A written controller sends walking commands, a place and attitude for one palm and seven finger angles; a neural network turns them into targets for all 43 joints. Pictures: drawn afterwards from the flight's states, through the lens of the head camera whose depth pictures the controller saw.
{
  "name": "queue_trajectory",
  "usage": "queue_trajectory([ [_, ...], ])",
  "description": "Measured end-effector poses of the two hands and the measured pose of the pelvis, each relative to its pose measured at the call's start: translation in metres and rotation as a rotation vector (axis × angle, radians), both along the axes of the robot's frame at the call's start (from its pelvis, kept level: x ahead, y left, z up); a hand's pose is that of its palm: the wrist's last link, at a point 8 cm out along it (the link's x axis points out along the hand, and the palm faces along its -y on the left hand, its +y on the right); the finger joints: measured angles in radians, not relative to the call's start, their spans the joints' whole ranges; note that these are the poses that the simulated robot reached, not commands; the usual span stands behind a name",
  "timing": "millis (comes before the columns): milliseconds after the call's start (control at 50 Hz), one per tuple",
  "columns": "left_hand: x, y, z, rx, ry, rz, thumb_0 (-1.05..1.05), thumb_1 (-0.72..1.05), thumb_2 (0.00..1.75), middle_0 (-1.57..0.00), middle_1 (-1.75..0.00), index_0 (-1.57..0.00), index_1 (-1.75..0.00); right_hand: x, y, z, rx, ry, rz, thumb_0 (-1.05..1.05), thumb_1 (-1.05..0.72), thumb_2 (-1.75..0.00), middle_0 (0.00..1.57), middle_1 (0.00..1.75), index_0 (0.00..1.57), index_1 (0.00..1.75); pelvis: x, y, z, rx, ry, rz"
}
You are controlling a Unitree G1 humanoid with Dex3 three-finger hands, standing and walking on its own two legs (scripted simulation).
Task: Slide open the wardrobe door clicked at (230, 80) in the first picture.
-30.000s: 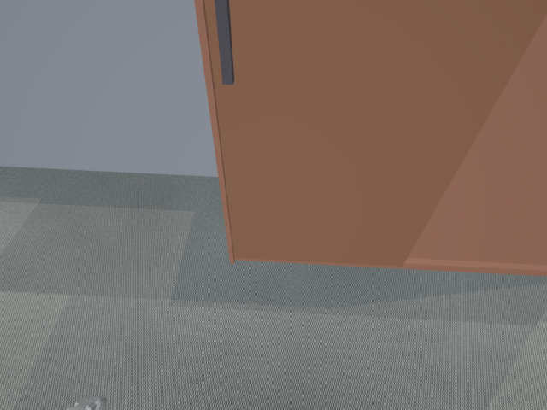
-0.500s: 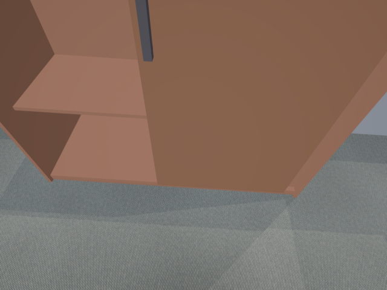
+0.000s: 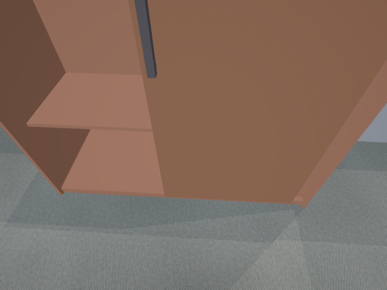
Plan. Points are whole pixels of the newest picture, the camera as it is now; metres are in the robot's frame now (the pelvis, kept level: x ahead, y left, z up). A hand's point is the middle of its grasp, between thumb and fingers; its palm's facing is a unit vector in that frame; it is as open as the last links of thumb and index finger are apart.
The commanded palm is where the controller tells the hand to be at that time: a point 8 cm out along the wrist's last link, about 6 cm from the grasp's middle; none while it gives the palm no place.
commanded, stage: let the arm hang, fingers relaxed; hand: left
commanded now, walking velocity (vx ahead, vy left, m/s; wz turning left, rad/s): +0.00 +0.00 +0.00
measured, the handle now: (145, 17) +0.69 +0.16 +0.25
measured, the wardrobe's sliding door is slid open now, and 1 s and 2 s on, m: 0.62 0.62 0.62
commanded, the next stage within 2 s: look to check the result in 0.26 s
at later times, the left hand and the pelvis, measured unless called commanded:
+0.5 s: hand out of the picture +0.10 +0.24 -0.16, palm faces -0.02 -0.94 -0.33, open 7.4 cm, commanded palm none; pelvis +0.02 +0.00 +0.00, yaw +0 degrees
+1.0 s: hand out of the picture +0.12 +0.23 -0.15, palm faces -0.02 -0.94 -0.33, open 7.4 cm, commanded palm none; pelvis +0.03 -0.01 +0.00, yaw -1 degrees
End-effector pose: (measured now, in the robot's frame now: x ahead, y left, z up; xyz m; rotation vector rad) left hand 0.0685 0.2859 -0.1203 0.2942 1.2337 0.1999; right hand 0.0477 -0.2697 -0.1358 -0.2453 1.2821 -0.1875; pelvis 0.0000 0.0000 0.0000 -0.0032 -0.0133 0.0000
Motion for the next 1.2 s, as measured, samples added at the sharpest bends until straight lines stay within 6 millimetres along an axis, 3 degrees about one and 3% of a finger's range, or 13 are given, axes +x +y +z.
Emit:
queue_trajectory([
  [100,0.026,-0.006,0.002,-0.016,-0.053,-0.030,0.01,0.90,0.90,-0.20,-0.30,-0.20,-0.30,0.017,-0.005,0.006,-0.014,-0.040,0.007,0.00,-0.90,-0.90,0.20,0.30,0.20,0.29,0.004,0.000,0.001,0.003,0.002,-0.004],
  [200,0.038,-0.010,0.002,-0.027,-0.068,-0.042,0.01,0.90,0.90,-0.20,-0.30,-0.20,-0.30,0.029,-0.012,0.011,-0.031,-0.060,0.013,0.00,-0.90,-0.90,0.20,0.30,0.20,0.29,0.008,0.000,0.002,0.005,0.004,-0.005],
  [620,0.021,0.000,0.001,0.012,0.032,-0.001,0.01,0.90,0.90,-0.20,-0.30,-0.20,-0.30,0.051,-0.027,0.013,-0.054,-0.038,0.028,0.00,-0.90,-0.90,0.20,0.30,0.20,0.29,0.027,-0.007,0.003,0.008,0.008,-0.006],
  [900,0.039,-0.010,0.003,0.005,-0.007,-0.015,0.01,0.90,0.90,-0.20,-0.30,-0.20,-0.30,0.060,-0.030,0.013,-0.047,-0.055,0.022,0.00,-0.90,-0.90,0.20,0.30,0.20,0.29,0.033,-0.012,0.003,0.008,0.005,-0.009],
  [1200,0.047,-0.017,0.003,0.000,-0.030,-0.031,0.01,0.90,0.90,-0.21,-0.30,-0.20,-0.30,0.045,-0.037,0.013,-0.055,-0.041,-0.001,0.00,-0.90,-0.90,0.20,0.30,0.20,0.29,0.032,-0.017,0.003,0.008,-0.003,-0.016],
])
